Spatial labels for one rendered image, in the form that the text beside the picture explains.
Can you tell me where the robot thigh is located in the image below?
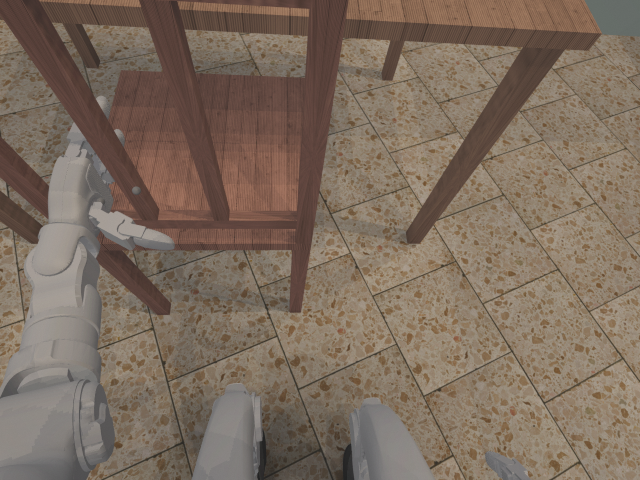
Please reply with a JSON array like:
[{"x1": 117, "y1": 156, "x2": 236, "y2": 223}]
[
  {"x1": 349, "y1": 404, "x2": 435, "y2": 480},
  {"x1": 192, "y1": 391, "x2": 263, "y2": 480}
]

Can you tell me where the table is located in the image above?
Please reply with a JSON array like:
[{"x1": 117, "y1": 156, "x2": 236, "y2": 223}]
[{"x1": 0, "y1": 0, "x2": 602, "y2": 244}]

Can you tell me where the left robot forearm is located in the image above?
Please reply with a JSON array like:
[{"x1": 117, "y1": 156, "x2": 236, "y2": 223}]
[{"x1": 0, "y1": 222, "x2": 102, "y2": 399}]

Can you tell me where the chair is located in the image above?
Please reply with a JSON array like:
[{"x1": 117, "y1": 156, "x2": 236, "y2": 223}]
[{"x1": 0, "y1": 0, "x2": 349, "y2": 315}]

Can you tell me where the robot left upper arm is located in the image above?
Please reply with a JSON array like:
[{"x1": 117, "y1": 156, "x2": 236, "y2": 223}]
[{"x1": 0, "y1": 379, "x2": 115, "y2": 480}]

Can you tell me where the left robot hand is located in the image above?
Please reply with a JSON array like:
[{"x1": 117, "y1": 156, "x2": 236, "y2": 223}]
[{"x1": 48, "y1": 96, "x2": 175, "y2": 250}]

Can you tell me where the right robot hand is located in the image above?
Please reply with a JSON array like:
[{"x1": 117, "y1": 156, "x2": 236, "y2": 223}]
[{"x1": 485, "y1": 451, "x2": 531, "y2": 480}]

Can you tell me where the robot left thigh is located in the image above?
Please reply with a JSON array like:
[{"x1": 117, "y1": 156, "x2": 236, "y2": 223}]
[{"x1": 192, "y1": 391, "x2": 263, "y2": 480}]

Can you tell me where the robot right thigh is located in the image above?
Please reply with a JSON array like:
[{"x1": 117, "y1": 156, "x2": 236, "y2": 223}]
[{"x1": 349, "y1": 404, "x2": 435, "y2": 480}]

